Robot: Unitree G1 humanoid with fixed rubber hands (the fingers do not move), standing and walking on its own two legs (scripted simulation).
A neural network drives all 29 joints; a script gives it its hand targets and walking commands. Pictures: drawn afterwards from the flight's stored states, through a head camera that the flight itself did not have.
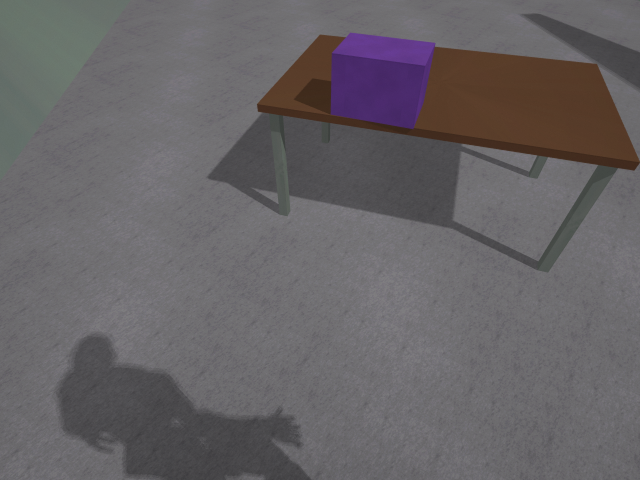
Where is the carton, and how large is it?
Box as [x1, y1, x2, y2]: [331, 33, 434, 128]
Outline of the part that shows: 350,33 332,52 331,114 413,128 423,102 434,43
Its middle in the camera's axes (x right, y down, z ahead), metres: +0.21 -0.56 +1.32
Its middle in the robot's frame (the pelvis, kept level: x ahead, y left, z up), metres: +1.37 -0.18 -0.10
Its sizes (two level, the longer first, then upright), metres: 0.294 0.198 0.208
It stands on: a table, 0.57 m high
